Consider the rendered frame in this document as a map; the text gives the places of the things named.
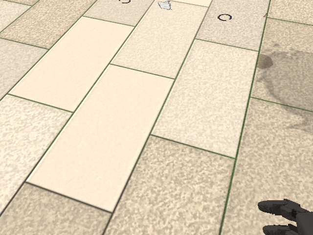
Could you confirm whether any right robot hand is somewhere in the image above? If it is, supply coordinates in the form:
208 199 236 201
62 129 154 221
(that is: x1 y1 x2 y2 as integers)
257 199 313 235

